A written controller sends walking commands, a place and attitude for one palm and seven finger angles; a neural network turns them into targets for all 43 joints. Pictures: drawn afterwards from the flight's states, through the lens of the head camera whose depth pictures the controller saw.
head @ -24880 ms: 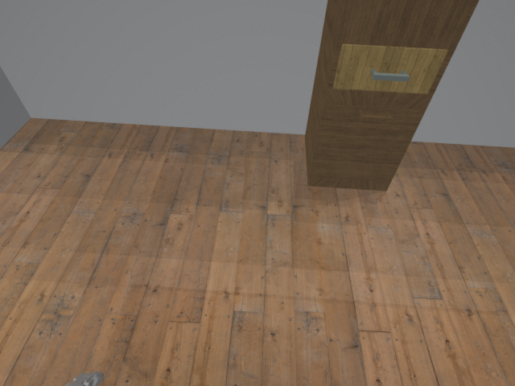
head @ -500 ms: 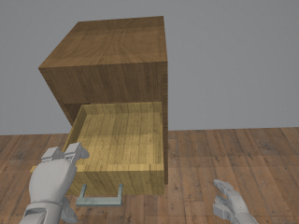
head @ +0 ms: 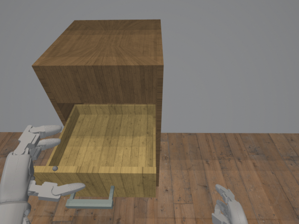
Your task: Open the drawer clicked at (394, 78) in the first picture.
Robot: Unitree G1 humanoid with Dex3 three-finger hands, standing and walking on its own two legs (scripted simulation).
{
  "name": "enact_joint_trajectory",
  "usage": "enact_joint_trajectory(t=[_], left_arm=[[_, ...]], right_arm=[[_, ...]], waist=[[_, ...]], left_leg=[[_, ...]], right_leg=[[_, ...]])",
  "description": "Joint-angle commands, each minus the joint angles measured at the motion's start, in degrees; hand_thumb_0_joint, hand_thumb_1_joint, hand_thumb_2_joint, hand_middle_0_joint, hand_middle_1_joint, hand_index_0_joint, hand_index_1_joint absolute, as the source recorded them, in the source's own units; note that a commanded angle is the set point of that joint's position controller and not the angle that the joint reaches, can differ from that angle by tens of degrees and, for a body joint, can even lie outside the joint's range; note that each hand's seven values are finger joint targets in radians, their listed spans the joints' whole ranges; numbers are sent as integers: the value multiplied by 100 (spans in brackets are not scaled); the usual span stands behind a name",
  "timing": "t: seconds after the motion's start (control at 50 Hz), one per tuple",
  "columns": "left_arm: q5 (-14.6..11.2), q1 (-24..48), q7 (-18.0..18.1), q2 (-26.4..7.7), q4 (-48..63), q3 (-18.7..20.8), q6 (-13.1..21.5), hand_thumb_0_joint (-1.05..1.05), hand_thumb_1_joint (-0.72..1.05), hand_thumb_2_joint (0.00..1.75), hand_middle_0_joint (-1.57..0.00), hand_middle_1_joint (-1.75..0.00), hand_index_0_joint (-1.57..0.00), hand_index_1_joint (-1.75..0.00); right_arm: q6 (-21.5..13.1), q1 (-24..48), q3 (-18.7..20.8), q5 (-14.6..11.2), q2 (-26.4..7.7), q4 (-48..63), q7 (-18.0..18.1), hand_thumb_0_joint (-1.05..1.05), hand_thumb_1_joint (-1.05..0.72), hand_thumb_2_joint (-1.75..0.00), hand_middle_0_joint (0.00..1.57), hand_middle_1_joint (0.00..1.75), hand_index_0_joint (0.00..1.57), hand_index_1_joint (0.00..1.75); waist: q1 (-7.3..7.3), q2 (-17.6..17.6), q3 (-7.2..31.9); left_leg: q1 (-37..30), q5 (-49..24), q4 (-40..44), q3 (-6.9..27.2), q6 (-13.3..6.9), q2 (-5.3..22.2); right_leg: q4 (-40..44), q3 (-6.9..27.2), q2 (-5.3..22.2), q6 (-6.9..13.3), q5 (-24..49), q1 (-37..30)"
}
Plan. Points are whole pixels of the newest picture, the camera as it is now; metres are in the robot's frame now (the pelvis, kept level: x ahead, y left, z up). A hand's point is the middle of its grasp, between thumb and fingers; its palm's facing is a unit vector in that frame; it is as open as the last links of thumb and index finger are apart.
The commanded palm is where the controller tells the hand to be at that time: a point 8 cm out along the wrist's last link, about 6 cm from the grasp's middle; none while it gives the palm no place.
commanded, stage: draw the hand back to the body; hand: left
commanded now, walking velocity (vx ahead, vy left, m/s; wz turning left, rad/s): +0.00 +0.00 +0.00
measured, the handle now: (91, 196) +0.22 +0.21 -0.09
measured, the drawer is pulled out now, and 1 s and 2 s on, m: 0.29 0.29 0.29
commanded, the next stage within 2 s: step back with the hand held close in 0.68 s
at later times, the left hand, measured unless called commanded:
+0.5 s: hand (42, 167) +0.18 +0.23 +0.16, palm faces +0.39 -0.83 -0.40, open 8.4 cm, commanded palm +0.12 +0.27 +0.18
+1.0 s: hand (36, 165) +0.18 +0.24 +0.16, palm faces +0.35 -0.81 -0.46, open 7.4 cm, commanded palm +0.11 +0.29 +0.18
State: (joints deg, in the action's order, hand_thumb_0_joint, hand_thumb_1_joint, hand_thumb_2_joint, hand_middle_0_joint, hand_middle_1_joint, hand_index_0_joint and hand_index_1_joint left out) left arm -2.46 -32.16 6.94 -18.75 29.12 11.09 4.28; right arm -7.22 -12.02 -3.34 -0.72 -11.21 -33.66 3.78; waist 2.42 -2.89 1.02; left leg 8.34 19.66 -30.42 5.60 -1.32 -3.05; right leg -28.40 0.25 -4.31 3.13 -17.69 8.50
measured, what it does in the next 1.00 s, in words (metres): stands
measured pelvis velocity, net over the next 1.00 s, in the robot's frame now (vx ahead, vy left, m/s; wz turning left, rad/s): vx -0.02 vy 0.00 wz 0.02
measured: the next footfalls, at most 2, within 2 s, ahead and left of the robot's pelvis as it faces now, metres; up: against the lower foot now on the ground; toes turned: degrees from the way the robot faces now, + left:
right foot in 1.94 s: -0.24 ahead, -0.14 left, +0.00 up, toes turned +3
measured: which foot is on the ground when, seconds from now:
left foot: down 0.00-1.00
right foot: down 0.00-1.00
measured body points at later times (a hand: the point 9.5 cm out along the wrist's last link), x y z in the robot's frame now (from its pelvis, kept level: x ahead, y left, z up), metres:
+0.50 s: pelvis +0.00 -0.01 +0.00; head -0.02 -0.04 +0.45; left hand +0.15 +0.27 +0.18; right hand +0.20 -0.22 -0.08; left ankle -0.04 +0.11 -0.73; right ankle -0.03 -0.09 -0.73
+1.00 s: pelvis -0.02 +0.00 +0.00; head +0.00 -0.01 +0.45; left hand +0.16 +0.29 +0.19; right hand +0.17 -0.23 -0.08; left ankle -0.04 +0.11 -0.73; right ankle -0.03 -0.09 -0.73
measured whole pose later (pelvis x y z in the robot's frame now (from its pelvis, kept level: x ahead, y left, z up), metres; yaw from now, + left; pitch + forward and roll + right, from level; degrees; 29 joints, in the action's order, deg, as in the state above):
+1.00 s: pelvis -0.02 +0.00 +0.00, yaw +1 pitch +2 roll -1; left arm -3.1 -32.8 5.8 -20.1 29.1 20.8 10.9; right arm -2.6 -8.6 0.0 -1.7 -13.4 -34.3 2.8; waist -0.4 -3.0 -0.6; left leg 14.1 16.9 -29.9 6.4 -1.4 -3.0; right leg -25.7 -1.0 -4.1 2.8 -14.2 13.0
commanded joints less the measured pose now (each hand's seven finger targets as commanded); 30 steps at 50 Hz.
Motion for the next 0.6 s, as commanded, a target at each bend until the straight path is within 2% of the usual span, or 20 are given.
enact_joint_trajectory(t=[0.0,0.02,0.04,0.06,0.12,0.18,0.22,0.24,0.3,0.38,0.4,0.42,0.46,0.5,0.58], left_arm=[[-128,142,-25,-577,953,558,444,0,9,55,-26,-82,-26,-82],[-140,98,-30,-605,902,585,453,0,13,57,-25,-80,-25,-80],[-144,159,-31,-679,1070,642,488,0,17,58,-25,-77,-25,-77],[-141,135,-24,-755,1081,737,507,0,20,60,-25,-75,-25,-75],[-160,95,18,-924,1169,957,534,0,31,64,-24,-68,-24,-68],[-175,180,46,-1014,1160,1098,553,0,41,69,-24,-62,-24,-62],[-177,287,65,-1077,1119,1188,565,0,48,72,-23,-57,-23,-57],[-200,246,56,-1008,997,1176,567,0,51,74,-23,-55,-23,-55],[-203,395,43,-1035,1086,1204,590,0,62,78,-22,-48,-22,-48],[-234,270,22,-970,912,1198,590,0,76,84,-21,-39,-21,-39],[-228,296,1,-912,856,1144,576,0,80,86,-21,-37,-21,-37],[-230,281,-3,-883,794,1102,571,0,83,87,-21,-34,-21,-34],[-233,291,-4,-941,834,1157,585,0,90,90,-20,-30,-20,-30],[-218,409,0,-1033,1002,1204,594,0,90,90,-20,-30,-20,-30],[-229,399,21,-1066,1070,1226,581,0,90,90,-20,-30,-20,-30]], right_arm=[[-346,940,321,-9,-558,896,7,0,-90,-90,20,30,20,30],[-333,936,335,-18,-559,890,3,0,-90,-90,20,30,20,30],[-339,959,353,-22,-579,907,8,0,-90,-90,20,30,20,30],[-340,961,362,-28,-575,885,17,0,-90,-90,20,30,20,30],[-346,1019,373,-34,-564,852,54,0,-90,-90,20,30,20,30],[-325,1046,381,-63,-538,820,93,0,-90,-90,20,30,20,30],[-328,1034,382,-63,-537,772,121,0,-90,-90,20,30,20,30],[-314,1039,379,-78,-521,759,114,0,-90,-90,20,30,20,30],[-324,1070,397,-87,-562,768,120,0,-90,-90,20,30,20,30],[-304,1070,412,-89,-560,764,101,0,-90,-90,20,30,20,30],[-303,1105,415,-92,-566,743,94,0,-90,-90,20,30,20,30],[-288,1072,405,-92,-564,729,79,0,-90,-90,20,30,20,30],[-282,1093,414,-92,-575,757,74,0,-90,-90,20,30,20,30],[-287,1119,414,-91,-588,770,80,0,-90,-90,20,30,20,30],[-281,1096,387,-85,-548,804,85,0,-90,-90,20,30,20,30]], waist=[[21,53,175],[25,200,238],[36,135,417],[45,237,500],[62,120,689],[49,142,560],[30,-25,465],[34,92,355],[39,-124,331],[46,172,372],[40,-9,243],[25,46,197],[45,199,298],[55,38,362],[51,14,462]], left_leg=[[155,-1904,447,-210,36,382],[165,-1881,465,-214,25,390],[115,-1907,439,-236,8,380],[98,-1951,417,-241,4,380],[90,-1952,397,-296,-2,357],[87,-1758,370,-320,-17,346],[87,-1689,372,-334,-13,332],[125,-1619,396,-300,-9,340],[52,-1650,403,-305,-8,338],[46,-1668,407,-301,-37,354],[64,-1704,391,-308,-23,336],[98,-1668,439,-275,-17,348],[88,-1665,448,-266,-34,350],[47,-1756,426,-268,-24,346],[32,-1640,458,-267,-22,350]], right_leg=[[463,-135,486,-149,1660,-32],[426,-143,514,-172,1660,-82],[420,-105,535,-174,1732,-140],[408,-111,536,-183,1782,-173],[418,-55,596,-204,1954,-290],[512,-17,596,-216,1780,-144],[569,-3,614,-212,1717,-88],[579,-26,599,-215,1583,-30],[627,-21,583,-197,1570,11],[572,-30,595,-234,1628,-29],[627,-6,588,-212,1684,23],[583,-55,596,-215,1611,24],[562,-54,588,-227,1621,-25],[589,-33,586,-202,1698,-43],[568,-37,613,-220,1589,-85]])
